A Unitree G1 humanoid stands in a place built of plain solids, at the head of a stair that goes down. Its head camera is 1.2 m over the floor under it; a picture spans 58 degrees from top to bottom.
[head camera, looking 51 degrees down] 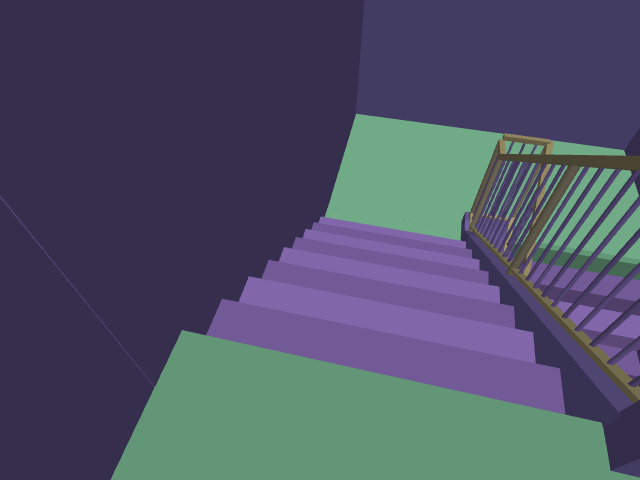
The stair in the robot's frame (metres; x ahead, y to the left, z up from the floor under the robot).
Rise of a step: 0.19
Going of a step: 0.24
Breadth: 1.20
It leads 13 degrees to the right of straight ahead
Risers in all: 9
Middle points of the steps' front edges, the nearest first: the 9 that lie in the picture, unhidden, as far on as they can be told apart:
0.48 -0.17 0.00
0.71 -0.22 -0.20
0.94 -0.27 -0.38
1.17 -0.32 -0.57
1.40 -0.38 -0.76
1.63 -0.43 -0.95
1.86 -0.48 -1.14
2.09 -0.54 -1.32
2.32 -0.59 -1.51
